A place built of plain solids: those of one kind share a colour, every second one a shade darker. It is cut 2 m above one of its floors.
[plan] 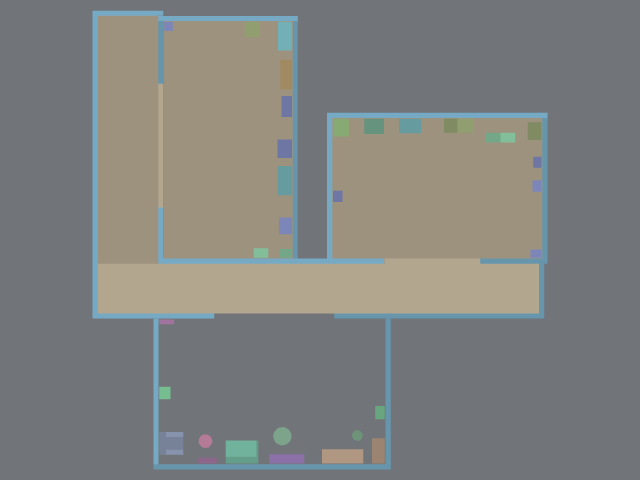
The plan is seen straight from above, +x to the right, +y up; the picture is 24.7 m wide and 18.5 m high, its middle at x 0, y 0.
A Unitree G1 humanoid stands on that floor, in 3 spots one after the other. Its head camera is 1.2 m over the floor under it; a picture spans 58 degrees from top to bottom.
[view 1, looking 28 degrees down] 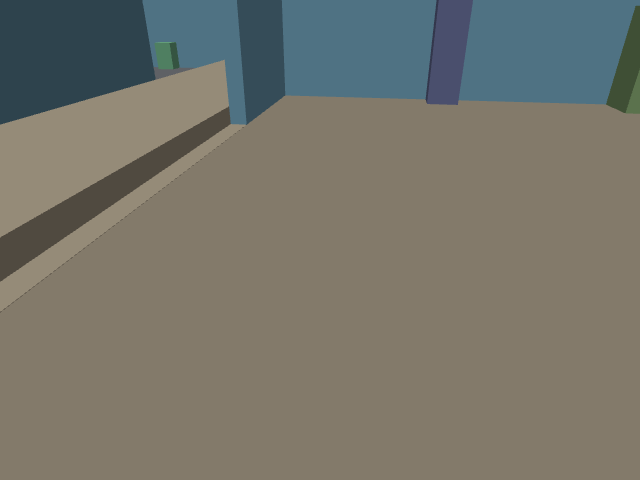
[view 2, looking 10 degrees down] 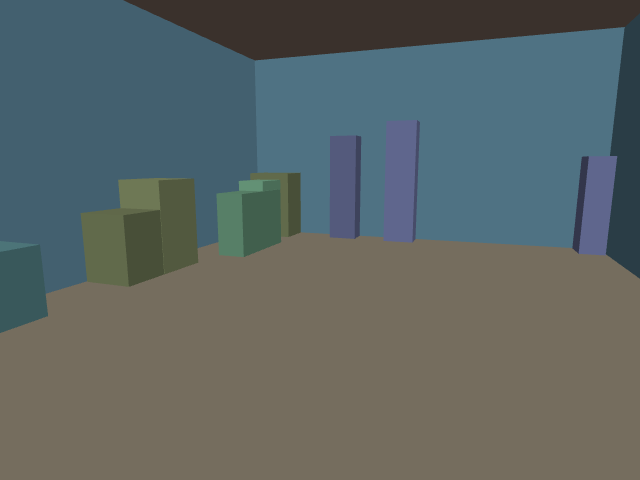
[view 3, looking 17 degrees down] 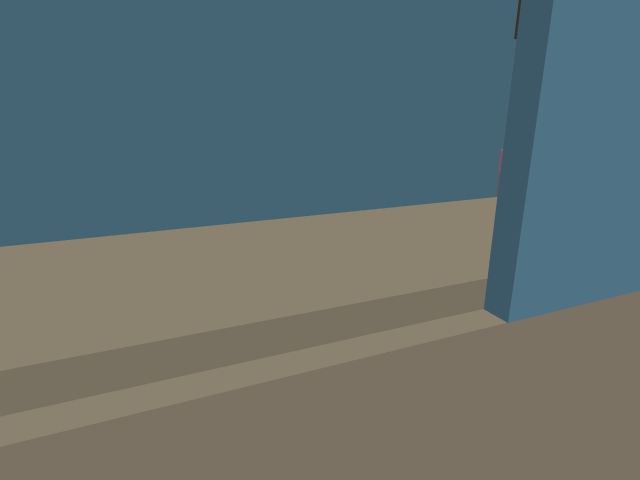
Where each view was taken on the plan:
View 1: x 7.44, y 0.95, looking -171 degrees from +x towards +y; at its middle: floor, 2.56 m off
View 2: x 1.55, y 0.95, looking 20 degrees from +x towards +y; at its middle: floor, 6.91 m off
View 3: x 4.37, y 0.95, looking -113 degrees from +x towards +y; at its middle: floor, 3.41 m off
